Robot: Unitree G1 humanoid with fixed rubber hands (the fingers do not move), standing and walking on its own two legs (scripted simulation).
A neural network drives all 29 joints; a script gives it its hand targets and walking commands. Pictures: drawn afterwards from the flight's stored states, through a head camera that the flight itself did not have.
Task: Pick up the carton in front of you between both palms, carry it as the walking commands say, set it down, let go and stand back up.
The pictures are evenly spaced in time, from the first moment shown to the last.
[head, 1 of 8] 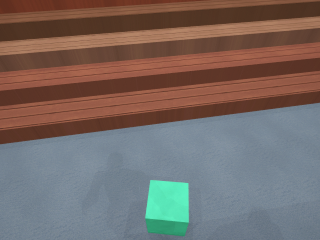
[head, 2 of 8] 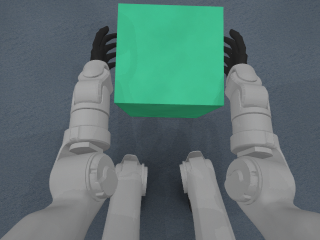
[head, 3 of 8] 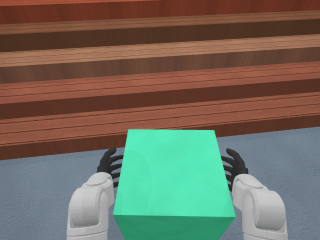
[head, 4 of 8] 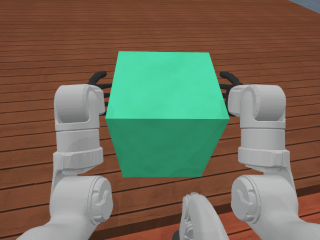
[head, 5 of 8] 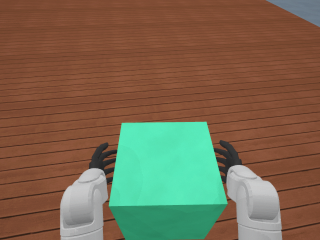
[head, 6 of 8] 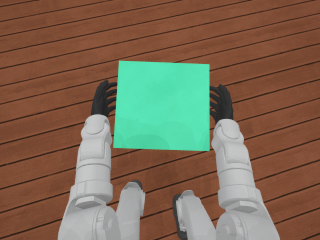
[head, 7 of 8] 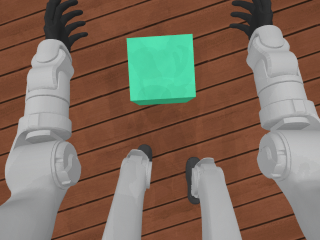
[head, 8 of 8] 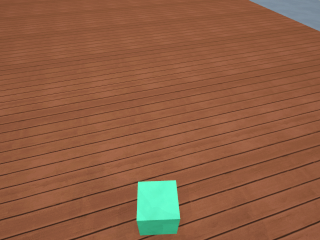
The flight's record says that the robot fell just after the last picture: no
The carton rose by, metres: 1.70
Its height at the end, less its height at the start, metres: +0.94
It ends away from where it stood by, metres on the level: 4.56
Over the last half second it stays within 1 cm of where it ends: yes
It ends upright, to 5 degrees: yes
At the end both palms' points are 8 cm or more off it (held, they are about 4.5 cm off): yes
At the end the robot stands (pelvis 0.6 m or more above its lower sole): yes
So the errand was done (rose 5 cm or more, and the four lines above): yes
